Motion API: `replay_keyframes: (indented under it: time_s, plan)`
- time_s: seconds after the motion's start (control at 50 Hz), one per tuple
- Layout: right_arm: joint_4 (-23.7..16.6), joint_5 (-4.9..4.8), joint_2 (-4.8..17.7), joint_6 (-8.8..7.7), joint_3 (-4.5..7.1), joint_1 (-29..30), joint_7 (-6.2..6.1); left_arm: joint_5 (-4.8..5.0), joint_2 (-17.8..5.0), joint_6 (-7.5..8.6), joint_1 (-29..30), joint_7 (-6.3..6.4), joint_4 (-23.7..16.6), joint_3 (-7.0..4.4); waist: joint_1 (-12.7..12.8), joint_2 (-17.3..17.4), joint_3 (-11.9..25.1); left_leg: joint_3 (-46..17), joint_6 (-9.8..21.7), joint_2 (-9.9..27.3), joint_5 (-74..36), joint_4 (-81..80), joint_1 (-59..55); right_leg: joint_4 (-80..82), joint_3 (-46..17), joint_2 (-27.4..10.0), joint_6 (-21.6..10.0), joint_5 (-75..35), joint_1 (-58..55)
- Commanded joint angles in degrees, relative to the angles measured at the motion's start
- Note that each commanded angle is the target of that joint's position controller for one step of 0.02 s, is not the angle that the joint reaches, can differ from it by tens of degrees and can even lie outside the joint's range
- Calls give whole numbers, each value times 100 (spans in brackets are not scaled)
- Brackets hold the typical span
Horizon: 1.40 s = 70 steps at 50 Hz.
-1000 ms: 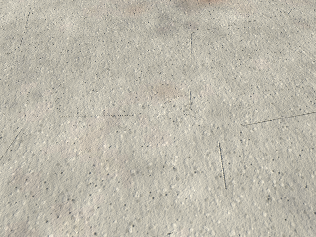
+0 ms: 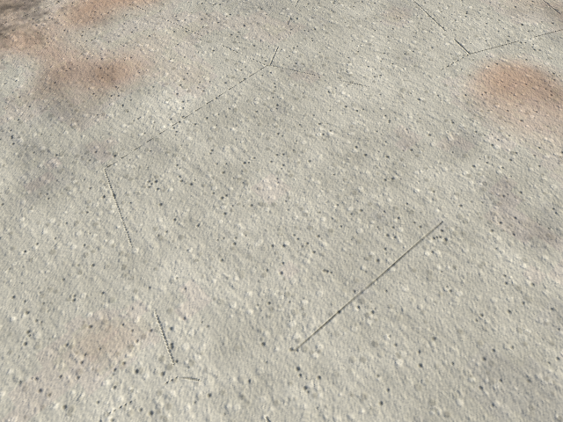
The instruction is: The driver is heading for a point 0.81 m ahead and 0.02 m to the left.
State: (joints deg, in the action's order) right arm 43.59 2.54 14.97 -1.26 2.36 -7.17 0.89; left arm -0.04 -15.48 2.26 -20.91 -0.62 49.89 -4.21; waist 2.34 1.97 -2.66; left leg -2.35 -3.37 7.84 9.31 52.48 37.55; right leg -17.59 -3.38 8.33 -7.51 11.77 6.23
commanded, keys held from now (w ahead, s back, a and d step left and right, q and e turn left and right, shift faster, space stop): w+e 0.24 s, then w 0.42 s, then w+q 0.34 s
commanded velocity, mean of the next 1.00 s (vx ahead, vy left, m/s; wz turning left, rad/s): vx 0.50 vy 0.00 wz -0.18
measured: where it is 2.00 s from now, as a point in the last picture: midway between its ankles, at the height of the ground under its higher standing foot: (350, 305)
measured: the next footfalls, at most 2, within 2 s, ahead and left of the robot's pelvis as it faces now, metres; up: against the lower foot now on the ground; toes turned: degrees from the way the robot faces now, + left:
left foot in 0.22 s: +0.31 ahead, +0.13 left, +0.00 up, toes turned -10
right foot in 0.72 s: +0.49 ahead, -0.14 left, +0.00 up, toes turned -17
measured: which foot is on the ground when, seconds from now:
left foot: up 0.00-0.20, down 0.22-0.72, up 0.74-1.00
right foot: down 0.00-0.24, up 0.26-0.70, down 0.72-1.00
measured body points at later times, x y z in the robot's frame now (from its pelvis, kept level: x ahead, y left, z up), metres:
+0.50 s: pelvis +0.27 +0.04 +0.00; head +0.30 +0.05 +0.45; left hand +0.47 +0.26 -0.12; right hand +0.23 -0.23 -0.12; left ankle +0.27 +0.14 -0.74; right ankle +0.29 -0.11 -0.68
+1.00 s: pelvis +0.51 -0.07 +0.00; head +0.52 -0.08 +0.45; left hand +0.57 +0.19 -0.12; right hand +0.56 -0.34 -0.14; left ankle +0.60 +0.07 -0.67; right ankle +0.45 -0.13 -0.74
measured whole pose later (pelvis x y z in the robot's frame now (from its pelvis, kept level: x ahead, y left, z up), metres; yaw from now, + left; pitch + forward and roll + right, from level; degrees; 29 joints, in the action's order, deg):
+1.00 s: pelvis +0.51 -0.07 +0.00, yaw -8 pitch +0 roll +0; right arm 49.8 1.6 15.5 -0.2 3.7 -13.7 2.6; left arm -1.0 -13.2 5.4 -21.0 0.4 51.2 -2.1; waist 0.9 2.6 -1.1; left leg -0.4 2.0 4.4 8.5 58.3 36.0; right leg -14.3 10.6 1.9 -3.9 12.4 2.9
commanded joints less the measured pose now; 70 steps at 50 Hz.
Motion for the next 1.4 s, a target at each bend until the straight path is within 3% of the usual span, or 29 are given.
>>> replay_keyframes:
  time_s: [0.02, 0.12, 0.16, 0.2, 0.22, 0.24, 0.26, 0.28, 0.3, 0.32, 0.4, 0.6, 0.66, 0.7, 0.72, 0.74, 0.76, 0.8, 0.84, 0.94, 1.12, 1.2, 1.24, 1.26, 1.28, 1.3, 1.34, 1.38, 1.4]
  plan:
    - [-473, -27, 373, -43, 54, 508, 23, -3, -871, 82, -274, 27, -298, -195, 107, -533, 30, 196, -42, -251, -610, -692, 157, 527, -1284, -1395, -664, -1692, -109]
    - [-770, -91, 454, -152, 3, 1129, 59, -78, -985, 66, -552, 103, -311, -215, 288, -612, 27, 145, 104, -551, -652, -1637, -107, 48, -1605, -1559, -557, -2381, -615]
    - [-723, -111, 595, -202, 37, 764, 36, -98, -1089, 73, -297, 141, -405, -238, 33, -682, 70, 79, 243, -664, -366, -2059, -890, -204, -1750, -1604, -352, -2571, -443]
    - [-386, -112, 828, -284, 148, -396, -66, -86, -1172, 111, 20, 98, -488, -249, -541, -513, 530, 216, 445, -917, -94, -2506, -2579, -1322, -1624, -1293, -103, -3279, -22]
    - [-259, -22, 1114, -360, 235, -1195, -150, -33, -954, 157, 14, 40, -538, -187, -894, -64, 1127, -351, 661, -297, 320, -2742, -3832, -2659, -1270, -861, 49, -2635, 524]
    - [-324, 127, 1630, -347, 337, -1748, -232, 137, -368, 180, -282, 30, -772, -43, -902, 958, 1916, -2469, 1041, 1302, 1574, -3153, -5258, -4402, -593, -159, 254, 136, 1927]
    - [-288, 46, 1675, -264, 370, -1418, -195, 12, -548, 147, -677, 37, -813, -42, -461, 1649, 1993, -4371, 1477, 1784, 1755, -3787, -5127, -5168, -402, -55, 244, 1947, 2795]
    - [-380, -16, 1066, -224, 252, -976, -159, -113, -744, 63, -568, 61, -586, -69, -324, 609, 1128, -3721, 1475, 1578, 2228, -3773, -4352, -5497, -474, -502, 220, 1445, 2980]
    - [-368, -61, 659, -232, 155, -732, -123, -154, -692, 46, -215, -2, -571, -47, -341, 40, 561, -2806, 1403, 1228, 1861, -3859, -3649, -5294, -389, -666, 257, 1008, 2869]
    - [-319, -47, 507, -249, 103, -617, -109, -159, -567, 29, -76, -46, -597, -23, -261, 95, 340, -2104, 1263, 920, 1221, -3988, -3254, -4991, -346, -803, 295, 808, 2716]
    - [47, -135, 565, -474, 106, -1000, -31, -233, -444, -102, 65, -152, -631, 28, -159, 430, 284, -956, 1321, 584, -847, -4134, -2977, -4574, -298, -817, 431, 558, 2547]
    - [593, -191, 785, -425, 173, -1693, 18, -196, -212, -18, 2001, -259, -1185, 288, -507, 380, -35, 91, 1268, 426, -1483, -4341, -3174, -1880, 643, -1071, 571, -617, 2274]
    - [729, -177, 912, -343, 206, -1788, -9, -212, -333, 24, 1926, -184, -1186, 254, -406, 382, -25, 52, 1204, 625, -2168, -3897, -3540, -1466, 752, -933, 345, -183, 1888]
    - [811, -218, 811, -289, 158, -1825, -19, -306, -483, 134, 775, -91, -782, 146, 122, 18, 540, 308, 1033, 268, -3090, -2347, -3253, -826, 746, -706, 137, -241, 213]
    - [622, -242, 596, -304, 78, -1705, -12, -426, -880, 191, -264, -10, -573, 21, 561, -522, 1270, 496, 890, -28, -1802, -838, -2326, -643, -354, -1728, -134, 362, -1201]
    - [378, -335, -65, -307, -70, -2139, 1, -431, -1504, 165, -553, 67, -561, -123, 374, -1844, 1822, 795, 666, -959, 1881, 1015, -411, -21, -2822, -3390, -663, 773, -2491]
    - [512, -206, 654, -226, 124, -1925, -85, -199, -1301, 101, -432, 83, -556, -121, 441, -1103, 1608, 73, 759, -856, 2041, 1655, -18, 192, -3112, -3365, -749, 910, -1951]
    - [486, -245, 515, -227, 131, -1488, -30, -158, -568, 162, 346, 55, -570, 80, 57, -698, 464, -85, 803, -407, 1149, 1372, -95, 484, -1517, -2747, -398, 167, -729]
    - [624, -130, 406, -96, 145, -1581, 30, -139, -286, 250, 559, 81, -510, 158, -197, -823, 196, -49, 694, -275, 813, 1076, -487, 753, -652, -2343, -82, -455, -147]
    - [458, -89, 175, 78, 156, -1009, 173, -78, -392, 422, 249, 114, -261, 91, -299, -601, 27, 57, 545, -225, 22, 948, 29, 1015, 291, -2286, -104, -1451, -182]
    - [-189, -50, 52, 54, 8, 639, 325, -108, -504, 359, -336, 184, 165, 56, 9, -539, -379, 822, 762, -413, -815, -1323, -88, 824, 1423, -2301, 3, -2522, -757]
    - [-34, 44, 151, -17, 60, -42, 223, -118, -699, 229, -349, 257, 328, 25, -329, -710, 26, 1178, 1158, -1109, 14, -1779, -1200, -822, 1694, -2279, 137, -5859, -1176]
    - [424, 166, 496, -174, 222, -1447, 110, -20, -721, 182, -220, 253, 291, 39, -978, -484, 853, 737, 1460, -1064, -1176, -2670, -3236, -3067, 1762, -1991, 351, -4424, -292]
    - [492, 180, 1203, -208, 393, -1793, 21, 9, -156, 205, -528, 210, 37, 166, -788, 707, 1671, -1011, 1996, 740, -4398, -1912, -5129, -5134, 1754, -1373, 560, 371, 1423]
    - [429, -131, 1418, -155, 446, -1912, -18, 162, -265, 148, -818, 206, -15, 149, -737, 846, 2796, -2908, 2915, 1847, -6038, -2277, -6068, -6581, 776, -620, 708, 2553, 2462]
    - [399, -264, 1196, -84, 400, -1647, -88, 84, -416, 108, -319, 210, 27, 106, -742, -55, 2321, -1973, 2646, 1502, -5738, -2592, -5342, -6418, 187, -972, 714, 1813, 2533]
    - [394, -268, 494, -67, 180, -786, -127, 2, -222, 108, 98, 187, 8, 161, -369, -137, 743, -1020, 2097, 916, -4625, -3192, -3684, -5505, 235, -1274, 723, 1317, 2500]
    - [404, -272, 278, -93, 73, -485, -145, -186, -179, -114, -191, 175, 155, 138, -50, -87, 493, -447, 1781, 552, -4309, -3518, -2686, -4904, 271, -1308, 778, 1047, 1690]
    - [436, -225, 322, -139, 66, -489, -132, -184, -96, -188, -301, 163, 203, 141, 23, -68, 582, -288, 1768, 467, -4511, -3544, -2501, -4738, 323, -1222, 799, 953, 1434]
